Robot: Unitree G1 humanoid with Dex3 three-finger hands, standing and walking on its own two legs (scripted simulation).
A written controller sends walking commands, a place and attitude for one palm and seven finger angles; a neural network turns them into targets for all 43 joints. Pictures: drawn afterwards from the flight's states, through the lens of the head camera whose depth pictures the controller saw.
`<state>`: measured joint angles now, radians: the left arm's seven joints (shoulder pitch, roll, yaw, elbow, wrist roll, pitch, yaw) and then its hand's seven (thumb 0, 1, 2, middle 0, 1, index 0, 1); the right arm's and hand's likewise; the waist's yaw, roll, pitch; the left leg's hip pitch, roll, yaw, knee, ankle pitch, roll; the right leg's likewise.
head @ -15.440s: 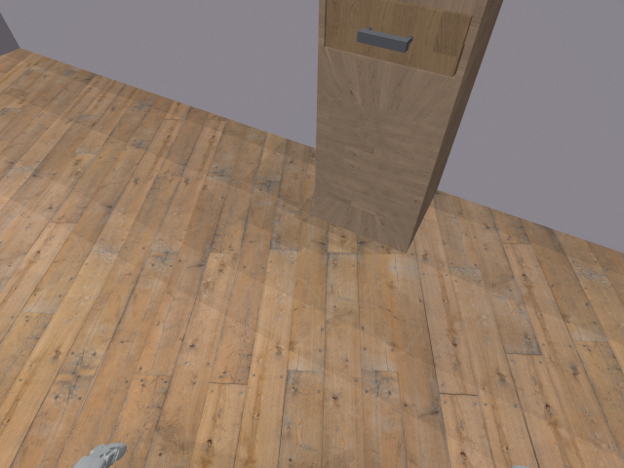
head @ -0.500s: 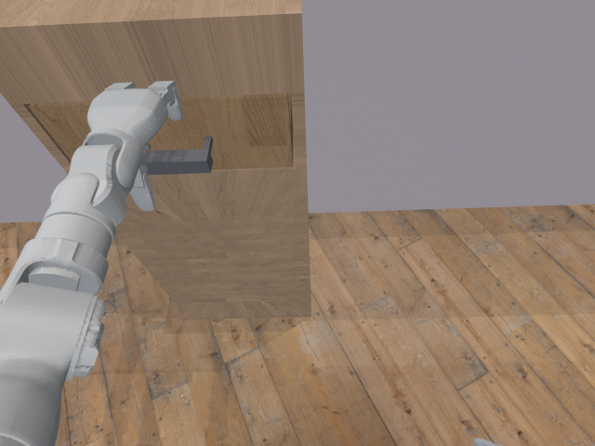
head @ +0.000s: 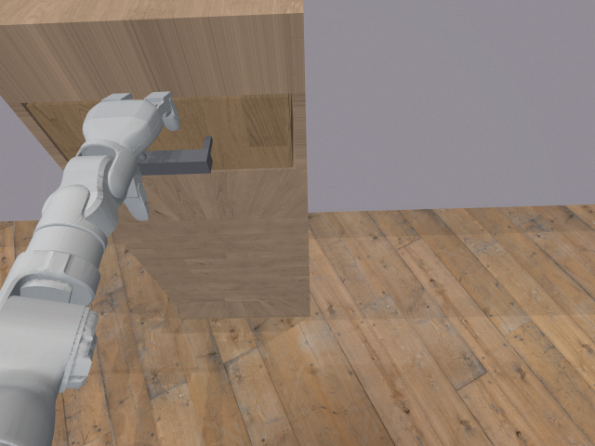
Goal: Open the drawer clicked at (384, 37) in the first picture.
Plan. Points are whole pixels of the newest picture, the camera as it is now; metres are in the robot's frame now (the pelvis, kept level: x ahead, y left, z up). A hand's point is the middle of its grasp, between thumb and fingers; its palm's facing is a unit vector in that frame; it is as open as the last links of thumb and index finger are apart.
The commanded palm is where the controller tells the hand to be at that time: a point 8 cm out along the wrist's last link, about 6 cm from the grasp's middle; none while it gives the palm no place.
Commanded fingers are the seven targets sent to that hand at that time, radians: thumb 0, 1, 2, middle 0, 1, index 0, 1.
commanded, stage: lower the fingers behind the handle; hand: left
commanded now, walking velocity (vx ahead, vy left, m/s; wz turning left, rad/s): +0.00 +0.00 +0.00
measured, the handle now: (168, 152) +0.53 +0.22 +0.07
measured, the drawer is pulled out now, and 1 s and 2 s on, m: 0.00 0.00 0.00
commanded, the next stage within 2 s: close the thumb around the handle in 1.44 s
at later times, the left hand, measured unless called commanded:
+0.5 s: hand (153, 171) +0.47 +0.22 +0.08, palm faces -0.03 -0.03 -1.00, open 13.8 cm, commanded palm +0.46 +0.23 +0.14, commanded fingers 0.00 -0.50 0.30 -0.30 -1.20 -0.30 -1.20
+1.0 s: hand (158, 185) +0.47 +0.22 +0.06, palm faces -0.03 -0.02 -1.00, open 13.9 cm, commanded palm +0.45 +0.23 +0.11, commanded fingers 0.00 -0.50 0.30 -0.30 -1.20 -0.30 -1.20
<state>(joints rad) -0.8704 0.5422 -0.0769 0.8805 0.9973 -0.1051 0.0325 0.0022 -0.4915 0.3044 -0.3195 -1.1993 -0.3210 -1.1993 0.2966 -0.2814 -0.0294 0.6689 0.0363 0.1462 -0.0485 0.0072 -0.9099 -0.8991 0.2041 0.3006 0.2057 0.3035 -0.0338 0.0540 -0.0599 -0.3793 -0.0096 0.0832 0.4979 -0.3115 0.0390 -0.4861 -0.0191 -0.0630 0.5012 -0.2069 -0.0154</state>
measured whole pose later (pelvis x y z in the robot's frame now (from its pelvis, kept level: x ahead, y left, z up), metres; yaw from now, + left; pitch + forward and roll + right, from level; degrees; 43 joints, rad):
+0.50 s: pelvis +0.00 +0.01 -0.01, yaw +0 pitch +13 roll +0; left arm -0.84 0.50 -0.06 0.93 1.03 -0.12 0.14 0.00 -0.49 0.30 -0.32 -1.20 -0.32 -1.20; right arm 0.31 -0.27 -0.04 0.68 0.02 0.14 -0.03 0.01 -0.91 -0.90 0.20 0.30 0.21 0.30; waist -0.05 0.05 -0.08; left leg -0.45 -0.01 0.09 0.55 -0.34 0.05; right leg -0.55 -0.02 -0.06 0.54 -0.22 -0.01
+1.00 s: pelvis -0.01 +0.00 -0.01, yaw +0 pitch +14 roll +0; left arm -0.84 0.51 -0.04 1.00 1.06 -0.11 0.22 0.00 -0.49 0.30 -0.30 -1.19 -0.30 -1.19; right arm 0.32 -0.28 -0.05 0.68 0.01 0.12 -0.03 0.01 -0.91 -0.90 0.20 0.30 0.21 0.30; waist -0.07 0.05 -0.09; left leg -0.51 0.00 0.09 0.60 -0.34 0.04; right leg -0.61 -0.02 -0.06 0.58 -0.22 -0.02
